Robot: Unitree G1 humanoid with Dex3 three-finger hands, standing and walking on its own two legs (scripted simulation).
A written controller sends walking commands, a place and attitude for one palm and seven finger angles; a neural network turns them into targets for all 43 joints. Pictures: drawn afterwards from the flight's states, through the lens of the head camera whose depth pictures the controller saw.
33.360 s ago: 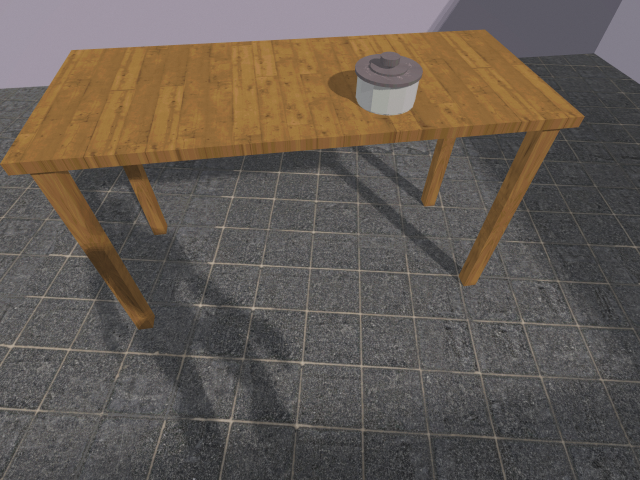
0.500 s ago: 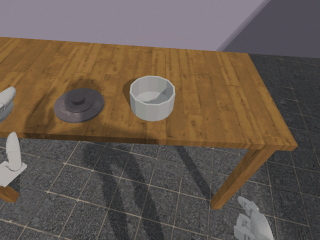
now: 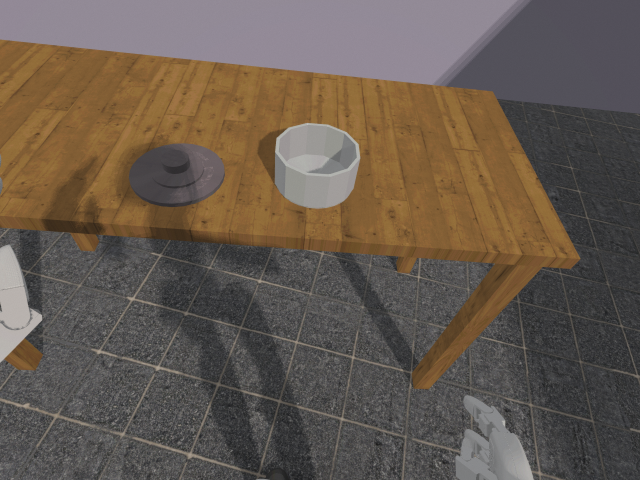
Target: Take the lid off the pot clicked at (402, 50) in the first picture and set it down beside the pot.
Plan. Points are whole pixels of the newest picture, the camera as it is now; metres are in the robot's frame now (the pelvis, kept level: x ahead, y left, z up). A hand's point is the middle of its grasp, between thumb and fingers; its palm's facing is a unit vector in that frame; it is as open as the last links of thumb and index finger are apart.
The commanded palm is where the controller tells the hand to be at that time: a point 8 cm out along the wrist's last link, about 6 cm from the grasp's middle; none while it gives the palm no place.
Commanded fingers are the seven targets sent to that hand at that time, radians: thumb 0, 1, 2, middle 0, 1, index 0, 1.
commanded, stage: step back with the hand held close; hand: left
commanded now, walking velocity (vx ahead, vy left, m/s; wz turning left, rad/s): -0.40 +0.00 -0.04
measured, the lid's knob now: (175, 161) +0.59 +0.30 +0.02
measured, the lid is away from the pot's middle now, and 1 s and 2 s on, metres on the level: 0.25 0.25 0.25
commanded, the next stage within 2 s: stop stepping back and stand still in 0.26 s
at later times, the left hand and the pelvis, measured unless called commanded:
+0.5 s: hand out of the picture +0.13 +0.26 +0.17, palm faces +0.33 -0.89 -0.31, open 7.4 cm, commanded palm +0.05 +0.30 +0.20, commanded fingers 0.00 0.90 0.90 -0.20 -0.30 -0.20 -0.30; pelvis -0.08 +0.02 -0.03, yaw +0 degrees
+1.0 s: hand out of the picture +0.06 +0.29 +0.17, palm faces +0.36 -0.87 -0.34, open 7.4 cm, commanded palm +0.02 +0.33 +0.20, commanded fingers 0.00 0.90 0.90 -0.20 -0.30 -0.20 -0.30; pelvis -0.12 +0.05 +0.00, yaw -2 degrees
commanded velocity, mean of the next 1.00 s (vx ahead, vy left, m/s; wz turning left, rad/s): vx -0.08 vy -0.04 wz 0.01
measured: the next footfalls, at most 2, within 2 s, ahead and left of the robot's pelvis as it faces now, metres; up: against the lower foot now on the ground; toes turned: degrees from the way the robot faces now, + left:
right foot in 0.08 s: -0.11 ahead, -0.15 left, +0.00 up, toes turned -2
left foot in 0.46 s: +0.03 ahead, +0.09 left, +0.00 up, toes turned -1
